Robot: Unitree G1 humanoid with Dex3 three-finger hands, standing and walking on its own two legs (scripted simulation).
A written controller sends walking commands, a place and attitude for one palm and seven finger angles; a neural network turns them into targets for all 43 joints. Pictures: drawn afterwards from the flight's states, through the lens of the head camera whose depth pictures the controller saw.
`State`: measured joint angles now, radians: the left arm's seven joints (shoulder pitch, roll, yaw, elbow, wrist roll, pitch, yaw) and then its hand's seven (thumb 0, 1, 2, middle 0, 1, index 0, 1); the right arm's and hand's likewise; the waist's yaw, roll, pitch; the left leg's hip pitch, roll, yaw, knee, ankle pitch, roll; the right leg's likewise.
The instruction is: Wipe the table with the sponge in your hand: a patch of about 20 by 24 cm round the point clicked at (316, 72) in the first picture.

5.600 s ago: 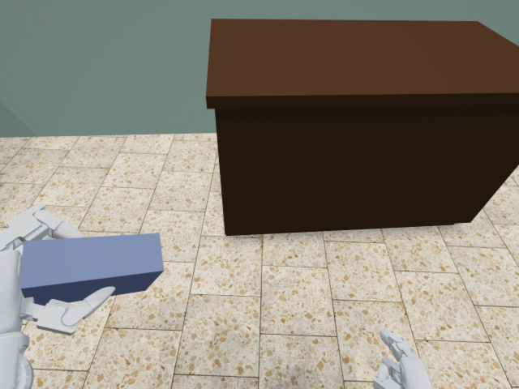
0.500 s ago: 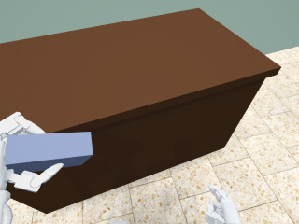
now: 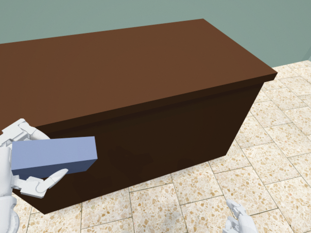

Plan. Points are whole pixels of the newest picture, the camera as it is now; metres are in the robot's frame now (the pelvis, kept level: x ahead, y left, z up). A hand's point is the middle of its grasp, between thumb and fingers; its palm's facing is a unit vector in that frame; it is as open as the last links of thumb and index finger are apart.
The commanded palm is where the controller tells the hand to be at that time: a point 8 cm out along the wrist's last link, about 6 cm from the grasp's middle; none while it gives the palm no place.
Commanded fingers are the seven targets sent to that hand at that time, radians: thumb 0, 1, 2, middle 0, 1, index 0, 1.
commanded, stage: come to a stop and stand still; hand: left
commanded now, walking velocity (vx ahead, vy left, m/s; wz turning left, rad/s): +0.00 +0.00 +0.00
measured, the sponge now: (68, 157) +0.23 +0.20 +0.14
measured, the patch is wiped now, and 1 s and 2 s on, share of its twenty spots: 0.00 0.00 0.00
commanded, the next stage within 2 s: look again from close up in 1.10 s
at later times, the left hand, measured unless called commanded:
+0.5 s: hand (22, 179) +0.17 +0.25 +0.16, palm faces +0.42 -0.80 -0.43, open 9.2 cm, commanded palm +0.12 +0.29 +0.18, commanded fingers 0.00 0.10 1.30 -1.20 -1.60 -1.20 -1.60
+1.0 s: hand (7, 205) +0.13 +0.25 +0.16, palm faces +0.46 -0.77 -0.43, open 9.2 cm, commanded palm +0.08 +0.28 +0.18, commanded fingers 0.00 0.10 1.30 -1.20 -1.60 -1.20 -1.60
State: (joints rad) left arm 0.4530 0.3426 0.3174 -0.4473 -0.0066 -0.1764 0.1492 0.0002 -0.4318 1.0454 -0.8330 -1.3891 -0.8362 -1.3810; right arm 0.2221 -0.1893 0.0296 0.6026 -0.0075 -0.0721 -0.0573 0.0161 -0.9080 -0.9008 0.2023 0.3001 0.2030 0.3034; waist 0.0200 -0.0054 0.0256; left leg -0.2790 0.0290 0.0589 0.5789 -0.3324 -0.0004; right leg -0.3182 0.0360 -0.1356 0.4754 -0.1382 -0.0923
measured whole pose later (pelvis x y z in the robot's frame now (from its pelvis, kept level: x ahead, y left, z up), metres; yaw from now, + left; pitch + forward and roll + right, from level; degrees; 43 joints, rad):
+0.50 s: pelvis -0.04 +0.01 +0.00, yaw +1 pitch -4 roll +1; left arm 0.44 0.35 0.33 -0.41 0.01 -0.17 0.14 0.00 -0.43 1.05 -0.83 -1.39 -0.84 -1.38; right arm 0.24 -0.20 0.02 0.62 0.00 -0.07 -0.06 0.02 -0.91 -0.90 0.20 0.30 0.20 0.30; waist 0.00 0.00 0.05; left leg -0.26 0.01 0.04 0.57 -0.30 0.01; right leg -0.36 0.04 -0.10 0.50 -0.17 -0.04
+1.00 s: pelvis -0.07 +0.00 +0.00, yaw +3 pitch -2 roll +0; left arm 0.46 0.33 0.33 -0.39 0.00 -0.17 0.15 0.00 -0.43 1.05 -0.83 -1.39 -0.84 -1.38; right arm 0.25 -0.18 0.02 0.65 0.01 -0.09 -0.05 0.02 -0.91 -0.90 0.20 0.30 0.20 0.30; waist 0.01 0.05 0.02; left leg -0.32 0.06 0.03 0.57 -0.25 -0.02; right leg -0.23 0.05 -0.07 0.52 -0.25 -0.05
